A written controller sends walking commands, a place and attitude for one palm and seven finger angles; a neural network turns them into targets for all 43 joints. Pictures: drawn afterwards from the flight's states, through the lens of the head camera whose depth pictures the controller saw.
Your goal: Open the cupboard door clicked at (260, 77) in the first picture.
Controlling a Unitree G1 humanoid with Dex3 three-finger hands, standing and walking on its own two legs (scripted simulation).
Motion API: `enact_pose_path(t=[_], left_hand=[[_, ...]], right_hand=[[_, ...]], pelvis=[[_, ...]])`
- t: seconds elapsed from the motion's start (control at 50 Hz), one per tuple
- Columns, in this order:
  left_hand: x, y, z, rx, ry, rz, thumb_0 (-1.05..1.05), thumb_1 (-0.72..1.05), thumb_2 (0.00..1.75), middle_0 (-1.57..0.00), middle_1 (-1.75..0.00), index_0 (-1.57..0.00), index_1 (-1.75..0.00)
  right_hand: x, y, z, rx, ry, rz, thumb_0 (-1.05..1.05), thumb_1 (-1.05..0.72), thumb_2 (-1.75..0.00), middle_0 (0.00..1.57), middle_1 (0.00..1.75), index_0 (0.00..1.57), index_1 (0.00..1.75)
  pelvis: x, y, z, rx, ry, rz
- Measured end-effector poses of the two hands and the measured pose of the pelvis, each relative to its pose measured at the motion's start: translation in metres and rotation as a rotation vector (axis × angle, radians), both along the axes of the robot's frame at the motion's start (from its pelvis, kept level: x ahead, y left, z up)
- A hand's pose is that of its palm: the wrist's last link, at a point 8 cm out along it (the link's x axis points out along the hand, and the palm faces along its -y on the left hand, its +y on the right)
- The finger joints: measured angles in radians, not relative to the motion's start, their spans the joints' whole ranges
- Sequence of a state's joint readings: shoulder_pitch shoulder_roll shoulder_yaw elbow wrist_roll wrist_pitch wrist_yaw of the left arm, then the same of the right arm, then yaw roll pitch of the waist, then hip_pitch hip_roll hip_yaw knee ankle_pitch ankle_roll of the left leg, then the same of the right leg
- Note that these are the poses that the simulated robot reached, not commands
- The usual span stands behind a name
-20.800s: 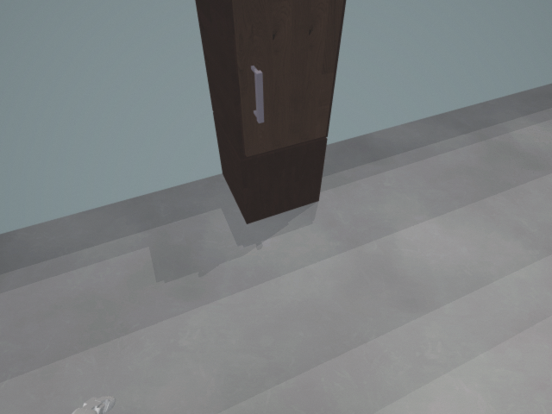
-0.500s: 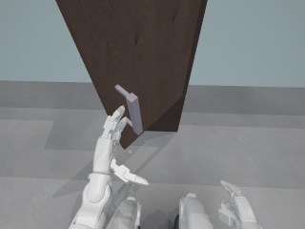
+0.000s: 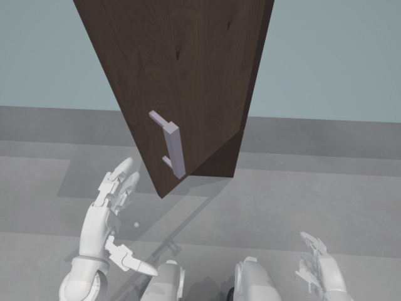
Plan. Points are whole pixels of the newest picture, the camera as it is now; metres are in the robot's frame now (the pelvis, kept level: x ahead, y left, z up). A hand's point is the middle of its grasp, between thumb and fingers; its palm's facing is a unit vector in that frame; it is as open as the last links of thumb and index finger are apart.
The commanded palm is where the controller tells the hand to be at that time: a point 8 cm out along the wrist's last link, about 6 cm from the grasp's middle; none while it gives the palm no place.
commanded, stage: slide the hand sideways off the handle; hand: left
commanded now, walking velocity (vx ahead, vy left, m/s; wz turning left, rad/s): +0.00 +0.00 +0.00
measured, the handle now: (168, 147) +0.40 +0.10 +0.05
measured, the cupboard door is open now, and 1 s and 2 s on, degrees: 49 49 49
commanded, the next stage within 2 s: draw the hand back to the body in 0.06 s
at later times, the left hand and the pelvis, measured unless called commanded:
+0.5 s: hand (98, 222) +0.23 +0.17 +0.10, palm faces -0.02 -1.00 -0.06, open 16.3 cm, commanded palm +0.21 +0.23 +0.11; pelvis +0.01 +0.02 +0.04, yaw +0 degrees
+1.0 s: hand (11, 193) +0.24 +0.24 +0.19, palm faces +0.26 -0.87 -0.41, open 13.4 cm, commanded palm +0.20 +0.29 +0.22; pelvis +0.05 +0.02 +0.10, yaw -1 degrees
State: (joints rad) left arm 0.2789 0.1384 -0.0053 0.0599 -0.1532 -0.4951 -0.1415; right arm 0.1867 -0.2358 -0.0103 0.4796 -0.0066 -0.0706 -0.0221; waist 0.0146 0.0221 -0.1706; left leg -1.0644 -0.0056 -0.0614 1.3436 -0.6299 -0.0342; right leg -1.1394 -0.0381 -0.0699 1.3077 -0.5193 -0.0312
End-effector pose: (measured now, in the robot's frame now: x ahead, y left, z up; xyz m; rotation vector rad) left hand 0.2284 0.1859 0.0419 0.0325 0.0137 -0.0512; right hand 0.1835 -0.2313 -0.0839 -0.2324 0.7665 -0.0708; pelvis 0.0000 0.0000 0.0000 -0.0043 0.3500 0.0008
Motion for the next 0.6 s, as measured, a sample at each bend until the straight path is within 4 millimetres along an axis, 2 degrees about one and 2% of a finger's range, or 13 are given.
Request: enact_pose_path(t=[0.12, 0.2, 0.28, 0.38, 0.5, 0.6], left_hand=[[-0.002, 0.006, -0.013, -0.011, 0.042, -0.028, -0.01, -0.5, 0.3, -0.15, -0.3, -0.15, -0.3], [0.001, 0.013, -0.008, -0.019, 0.012, -0.008, -0.01, -0.5, 0.3, -0.15, -0.3, -0.15, -0.3], [0.001, 0.015, 0.017, -0.004, -0.031, -0.018, -0.01, -0.5, 0.3, -0.15, -0.3, -0.15, -0.3], [-0.009, 0.021, 0.051, 0.03, -0.011, -0.024, -0.01, -0.5, 0.3, -0.15, -0.3, -0.15, -0.3], [-0.017, 0.039, 0.066, 0.034, 0.044, 0.035, -0.01, -0.5, 0.3, -0.15, -0.3, -0.15, -0.3], [-0.019, 0.048, 0.088, 0.043, 0.001, 0.037, -0.01, -0.5, 0.3, -0.15, -0.3, -0.15, -0.3]], right_hand=[[-0.001, 0.004, -0.002, -0.016, -0.019, -0.005, 0.01, -0.9, -0.9, 0.2, 0.3, 0.2, 0.3], [-0.003, 0.01, -0.003, -0.019, -0.026, -0.005, 0.01, -0.9, -0.9, 0.2, 0.3, 0.2, 0.3], [-0.006, 0.02, 0.002, 0.0, -0.024, -0.011, 0.01, -0.9, -0.9, 0.2, 0.3, 0.2, 0.3], [-0.01, 0.032, 0.023, 0.038, -0.03, -0.031, 0.01, -0.9, -0.9, 0.2, 0.3, 0.2, 0.3], [-0.007, 0.036, 0.051, 0.03, -0.07, -0.033, 0.01, -0.9, -0.9, 0.21, 0.3, 0.2, 0.3], [0.0, 0.031, 0.071, 0.0, -0.109, -0.028, 0.01, -0.9, -0.9, 0.21, 0.3, 0.2, 0.3]], pelvis=[[-0.003, 0.005, -0.007, -0.008, 0.007, -0.002], [-0.004, 0.009, -0.009, -0.015, 0.01, -0.001], [-0.003, 0.014, -0.003, -0.02, -0.006, -0.002], [0.002, 0.019, 0.016, -0.022, -0.045, -0.003], [0.009, 0.022, 0.036, -0.025, -0.084, -0.001], [0.016, 0.022, 0.047, -0.031, -0.117, 0.006]])
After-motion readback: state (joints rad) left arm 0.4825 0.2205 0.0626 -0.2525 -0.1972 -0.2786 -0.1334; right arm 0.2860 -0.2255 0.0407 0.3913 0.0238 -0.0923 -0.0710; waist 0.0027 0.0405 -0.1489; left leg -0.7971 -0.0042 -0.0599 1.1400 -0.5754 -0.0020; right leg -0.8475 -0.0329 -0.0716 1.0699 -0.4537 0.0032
